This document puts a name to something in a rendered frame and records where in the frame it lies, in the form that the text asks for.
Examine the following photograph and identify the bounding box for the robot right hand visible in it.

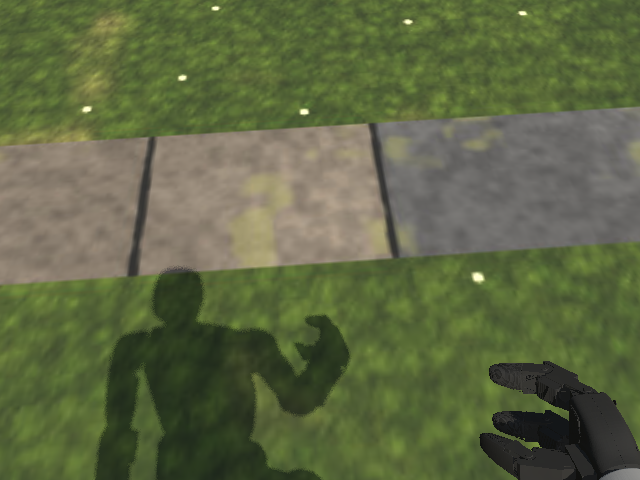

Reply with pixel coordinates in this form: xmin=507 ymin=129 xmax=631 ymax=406
xmin=479 ymin=361 xmax=640 ymax=480

